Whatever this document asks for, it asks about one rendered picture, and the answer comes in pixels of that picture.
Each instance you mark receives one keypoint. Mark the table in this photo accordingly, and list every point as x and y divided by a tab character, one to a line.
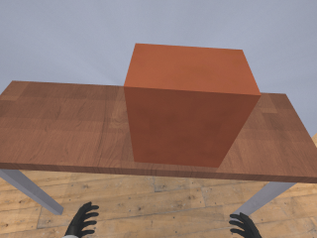
84	128

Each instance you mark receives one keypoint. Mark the right robot hand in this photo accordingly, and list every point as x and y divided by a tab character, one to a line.
250	229

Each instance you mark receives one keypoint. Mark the left robot hand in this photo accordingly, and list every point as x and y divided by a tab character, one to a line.
78	223

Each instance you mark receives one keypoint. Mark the carton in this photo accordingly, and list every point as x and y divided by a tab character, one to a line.
187	105

